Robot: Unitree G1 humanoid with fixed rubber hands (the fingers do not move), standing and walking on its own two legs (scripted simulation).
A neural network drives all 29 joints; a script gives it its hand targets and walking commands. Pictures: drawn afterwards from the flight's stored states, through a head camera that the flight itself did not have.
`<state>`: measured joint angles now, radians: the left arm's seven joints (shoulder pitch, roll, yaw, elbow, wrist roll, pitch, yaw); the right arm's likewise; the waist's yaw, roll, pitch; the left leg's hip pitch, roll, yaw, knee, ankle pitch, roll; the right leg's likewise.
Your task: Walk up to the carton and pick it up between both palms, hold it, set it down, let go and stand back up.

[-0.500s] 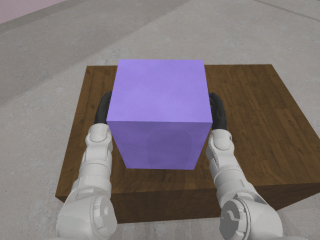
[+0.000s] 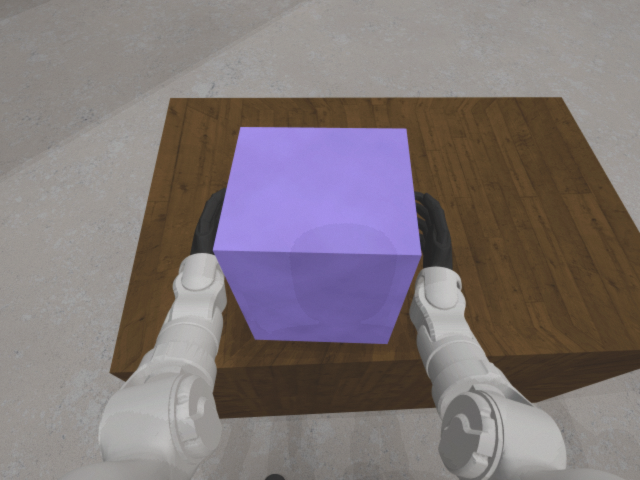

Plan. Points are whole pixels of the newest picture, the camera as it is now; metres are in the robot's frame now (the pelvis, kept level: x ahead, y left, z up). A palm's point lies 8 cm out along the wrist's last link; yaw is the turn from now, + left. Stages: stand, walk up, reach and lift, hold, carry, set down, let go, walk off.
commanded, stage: set down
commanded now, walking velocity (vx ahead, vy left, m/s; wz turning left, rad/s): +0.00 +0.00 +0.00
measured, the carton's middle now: (321, 246) +0.41 +0.04 -0.01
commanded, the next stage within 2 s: none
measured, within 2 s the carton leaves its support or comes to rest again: rests again in 0.76 s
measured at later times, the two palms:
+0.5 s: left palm (210, 249) +0.41 +0.20 -0.03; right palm (419, 253) +0.41 -0.10 -0.01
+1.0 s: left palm (218, 258) +0.40 +0.19 -0.04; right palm (423, 273) +0.39 -0.11 -0.04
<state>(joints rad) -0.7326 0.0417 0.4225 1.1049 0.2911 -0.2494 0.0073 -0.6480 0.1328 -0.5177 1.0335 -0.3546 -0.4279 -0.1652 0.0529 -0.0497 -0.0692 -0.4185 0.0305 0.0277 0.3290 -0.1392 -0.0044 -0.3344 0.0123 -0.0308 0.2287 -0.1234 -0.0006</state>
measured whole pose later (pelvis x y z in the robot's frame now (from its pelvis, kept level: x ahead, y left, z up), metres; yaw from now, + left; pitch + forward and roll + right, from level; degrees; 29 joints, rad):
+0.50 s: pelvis +0.01 +0.00 -0.01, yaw +0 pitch +19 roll -1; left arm -0.78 0.07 0.49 1.19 0.36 -0.33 0.01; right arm -0.71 0.17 -0.68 1.07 -0.50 -0.47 -0.15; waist 0.05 -0.06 -0.09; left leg -0.54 0.03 0.03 0.38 -0.17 0.00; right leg -0.45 0.01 -0.03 0.28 -0.16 0.00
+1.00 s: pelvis -0.01 +0.00 -0.02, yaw +0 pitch +25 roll -2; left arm -0.87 0.12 0.49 1.44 0.26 -0.57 0.02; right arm -0.75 0.12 -0.65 1.18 -0.49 -0.58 -0.18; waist 0.02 -0.02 -0.15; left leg -0.74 0.03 0.02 0.48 -0.17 0.00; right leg -0.68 0.01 -0.04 0.42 -0.18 0.00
